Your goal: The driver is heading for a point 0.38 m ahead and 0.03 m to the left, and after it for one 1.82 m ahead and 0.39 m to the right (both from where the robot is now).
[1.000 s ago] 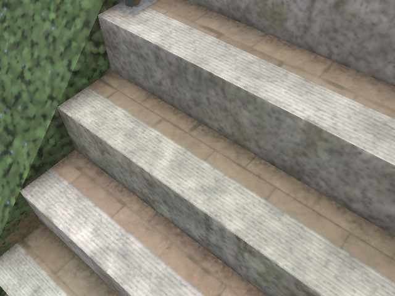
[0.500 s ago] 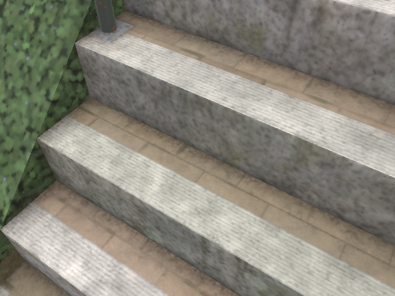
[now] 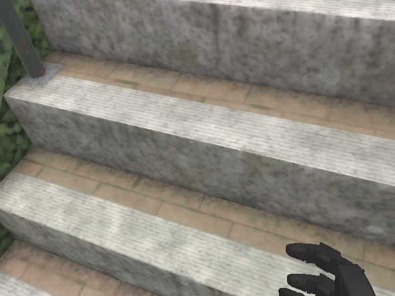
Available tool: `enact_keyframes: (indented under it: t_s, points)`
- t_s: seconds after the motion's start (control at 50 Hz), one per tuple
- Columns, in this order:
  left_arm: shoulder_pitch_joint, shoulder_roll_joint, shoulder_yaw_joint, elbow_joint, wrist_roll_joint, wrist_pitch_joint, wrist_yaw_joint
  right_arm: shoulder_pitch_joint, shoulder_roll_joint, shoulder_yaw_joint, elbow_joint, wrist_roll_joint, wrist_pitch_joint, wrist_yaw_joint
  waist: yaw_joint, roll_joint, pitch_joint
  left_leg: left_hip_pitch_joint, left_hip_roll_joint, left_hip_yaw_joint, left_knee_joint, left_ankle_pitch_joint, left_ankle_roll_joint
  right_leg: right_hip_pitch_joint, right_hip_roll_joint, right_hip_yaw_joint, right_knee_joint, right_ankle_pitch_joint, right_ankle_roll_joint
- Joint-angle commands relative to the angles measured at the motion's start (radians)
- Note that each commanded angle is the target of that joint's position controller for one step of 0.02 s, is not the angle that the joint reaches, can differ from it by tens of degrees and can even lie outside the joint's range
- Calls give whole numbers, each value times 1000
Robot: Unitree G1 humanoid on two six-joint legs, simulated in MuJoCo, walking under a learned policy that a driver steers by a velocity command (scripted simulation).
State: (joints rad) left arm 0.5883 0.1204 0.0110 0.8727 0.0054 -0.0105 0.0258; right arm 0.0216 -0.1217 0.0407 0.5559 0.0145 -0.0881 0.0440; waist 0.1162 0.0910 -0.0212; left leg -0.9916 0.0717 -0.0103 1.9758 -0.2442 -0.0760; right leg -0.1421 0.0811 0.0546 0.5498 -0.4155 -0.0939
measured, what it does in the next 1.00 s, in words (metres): climbs: left foot 0.21 m higher, then right foot 0.21 m higher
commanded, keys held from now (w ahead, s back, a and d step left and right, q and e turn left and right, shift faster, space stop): w+e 0.16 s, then w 0.14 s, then no key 0.70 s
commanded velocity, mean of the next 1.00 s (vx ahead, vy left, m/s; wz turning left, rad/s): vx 0.26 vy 0.00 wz -0.23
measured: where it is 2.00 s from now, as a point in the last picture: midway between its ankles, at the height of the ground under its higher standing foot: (273, 282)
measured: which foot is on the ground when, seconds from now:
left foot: up 0.00-0.20, down 0.22-0.72, up 0.74-1.00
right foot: down 0.00-0.22, up 0.24-0.60, down 0.62-1.00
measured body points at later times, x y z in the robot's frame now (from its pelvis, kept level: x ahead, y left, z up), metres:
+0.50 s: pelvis +0.22 +0.01 +0.21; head +0.20 +0.03 +0.66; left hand +0.52 +0.11 +0.19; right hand +0.12 -0.19 +0.06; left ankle +0.25 +0.13 -0.52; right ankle +0.24 -0.16 -0.14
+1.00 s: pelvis +0.34 -0.04 +0.39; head +0.32 -0.05 +0.84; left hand +0.41 +0.16 +0.24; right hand +0.42 -0.26 +0.26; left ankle +0.42 +0.11 -0.13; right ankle +0.34 -0.16 -0.31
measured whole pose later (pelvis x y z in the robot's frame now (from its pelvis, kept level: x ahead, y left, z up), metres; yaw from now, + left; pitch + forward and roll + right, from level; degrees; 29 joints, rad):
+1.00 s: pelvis +0.34 -0.04 +0.39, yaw -13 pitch +1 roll +0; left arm 0.34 0.12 -0.03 1.00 0.05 0.01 0.03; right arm 0.19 -0.13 0.04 0.85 0.02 -0.01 -0.04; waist 0.00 0.04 -0.08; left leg -0.92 -0.04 -0.16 1.72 0.00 0.04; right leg -0.45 -0.07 -0.12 0.84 -0.40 -0.03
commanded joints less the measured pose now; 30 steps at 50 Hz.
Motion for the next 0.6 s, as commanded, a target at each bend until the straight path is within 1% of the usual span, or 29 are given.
enact_keyframes:
  t_s: [0.02,0.06,0.08,0.1,0.12,0.14,0.16,0.18,0.2,0.22,0.24,0.26,0.28,0.3,0.32,0.34,0.36,0.38,0.4,0.42,0.44,0.46,0.48,0.5,0.52,0.54,0.56,0.58,0.6]
  points:
    - [52,93,24,-32,11,-34,14,-232,25,16,-140,-8,-37,-13,-10,-167,188,-652,14,38,402,-91,2,215,-342,491,-287,291,-221]
    - [102,86,24,14,-2,-23,20,-247,69,51,-187,-2,-47,-5,-17,-193,178,-769,51,30,443,-157,38,257,-325,416,-286,248,-167]
    - [53,90,23,11,-26,-19,19,-347,62,72,-254,-11,-54,1,-32,-174,228,-646,78,101,118,-132,42,81,-245,337,-368,219,-131]
    - [62,74,15,24,-28,-9,27,-456,77,87,-309,-25,-55,-4,-6,-184,207,-424,71,147,-70,-43,50,-140,-231,327,-487,264,-132]
    - [48,118,30,22,-35,-8,41,-494,65,94,-320,-43,-49,-9,-7,-208,146,-29,43,264,-343,17,47,-333,-220,265,-648,410,-149]
    - [79,163,29,69,-56,-6,51,-481,113,105,-346,-27,-47,-28,-66,-291,-13,430,-18,306,-524,-68,89,-433,-220,186,-672,779,-148]
    - [90,183,16,101,-10,-56,34,-302,4,31,-301,17,-50,-43,-170,-360,-208,763,-144,364,-464,-130,117,-340,-237,135,-489,1625,-154]
    - [45,298,50,117,-3,-69,23,-55,-103,-25,-248,17,-31,-68,-320,-450,-347,786,-136,245,-534,-181,143,-91,-276,109,-296,2278,-139]
    - [-61,428,93,97,4,-74,26,178,-251,-81,-179,17,-5,-72,-437,-516,-374,768,-120,68,-803,-363,163,123,-319,155,-100,2290,-123]
    - [-152,391,90,78,29,-86,36,374,-348,-118,-86,-2,13,-57,-473,-371,-428,961,-67,-168,-942,-357,201,51,-335,227,127,2159,-145]
    - [-205,159,50,5,8,-97,-1,516,-411,-134,48,-80,29,-57,-380,228,-456,1142,211,-828,-1471,-490,368,-346,-103,188,511,1234,-132]
    - [-267,82,38,4,50,-126,-67,527,-326,-123,109,-90,64,-89,-372,282,-467,1074,325,-1343,-1796,-712,430,-492,76,332,1121,437,-93]
    - [-370,34,30,-102,37,-136,-119,435,-180,-78,174,-44,70,-101,-262,195,-284,887,337,-1235,-1796,-817,352,-699,65,348,1527,351,-89]
    - [-457,-26,-9,-204,30,-128,-130,301,-60,-44,239,-33,50,-88,-157,63,-84,669,308,-926,-1719,-710,297,-803,42,303,1662,310,-111]
    - [-438,-50,-32,-233,26,-111,-127,213,37,-24,302,-24,36,-82,-70,-35,90,498,271,-616,-1604,-537,249,-875,20,261,1707,270,-120]
    - [-374,-53,-47,-234,6,-88,-120,148,94,-10,343,-43,25,-75,-8,-89,130,422,213,-375,-1553,-346,193,-874,-6,247,1756,270,-112]
    - [-326,-90,-75,-230,-5,-87,-116,142,70,-10,363,-63,25,-56,23,-127,122,398,194,-191,-1553,-111,162,-911,-25,211,1797,279,-106]
    - [-348,-100,-89,-231,-21,-78,-105,147,56,-9,387,-70,21,-40,34,-162,145,383,185,-67,-1580,11,163,-959,-41,189,1821,275,-93]
    - [-350,-90,-97,-223,-32,-71,-97,139,42,-3,392,-87,19,-29,35,-166,149,335,173,11,-1604,150,180,-967,-18,167,1851,334,-67]
    - [-359,-75,-98,-213,-41,-57,-80,152,9,-1,403,-87,20,-19,31,-129,148,337,162,73,-1636,205,192,-1000,-2,132,1911,352,-40]
    - [-391,-56,-101,-230,-40,-50,-66,138,-22,1,396,-78,17,-12,35,-116,151,305,136,142,-1657,203,191,-1001,-6,112,1834,405,-19]
    - [-447,-50,-105,-238,-35,-41,-48,167,-40,9,394,-76,16,-11,8,-97,139,338,145,139,-1674,240,203,-1052,0,85,1874,427,-5]
    - [-479,-36,-107,-245,-27,-38,-34,205,-56,9,393,-61,16,-14,-14,-108,128,379,138,163,-1675,244,205,-1076,-13,77,1808,466,12]
    - [-515,-19,-107,-258,-20,-38,-24,242,-73,9,385,-49,14,-25,-41,-87,106,428,129,173,-1680,249,210,-1078,-27,58,1716,498,27]
    - [-595,-13,-117,-303,-21,-38,-12,279,-103,2,388,-25,19,-37,-59,-20,87,476,109,193,-1719,251,198,-1084,-63,6,1540,473,40]
    - [-679,-9,-125,-326,-22,-35,-6,345,-122,-6,395,-26,18,-55,-107,19,45,567,122,164,-1755,276,212,-1085,-97,-52,1472,447,57]
    - [-751,-11,-132,-359,-14,-35,-10,410,-147,-18,409,-31,28,-70,-139,41,-9,699,143,126,-1784,289,219,-1094,-140,-90,1389,415,69]
    - [-867,-56,-175,-409,-9,-33,-27,403,-197,-42,404,10,53,-91,-148,80,-47,670,167,163,-1954,299,234,-865,-217,-179,1001,136,60]
    - [-885,-86,-181,-385,-16,-13,-32,480,-219,-58,434,17,82,-102,-171,96,-83,699,184,145,-1939,373,260,-690,-176,-243,917,-64,55]
Next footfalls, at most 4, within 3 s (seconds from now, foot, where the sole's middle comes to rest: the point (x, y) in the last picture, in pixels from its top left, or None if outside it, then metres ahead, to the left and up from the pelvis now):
0.22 left None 0.29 0.13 -0.56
0.62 right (332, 295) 0.38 -0.17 -0.34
1.14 left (228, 240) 0.50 0.06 -0.35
2.40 right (353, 147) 0.62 -0.21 -0.14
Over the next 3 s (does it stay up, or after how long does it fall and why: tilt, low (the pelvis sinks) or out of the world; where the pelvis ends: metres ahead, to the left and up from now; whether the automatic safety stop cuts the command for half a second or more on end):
stays up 0.77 -0.09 0.69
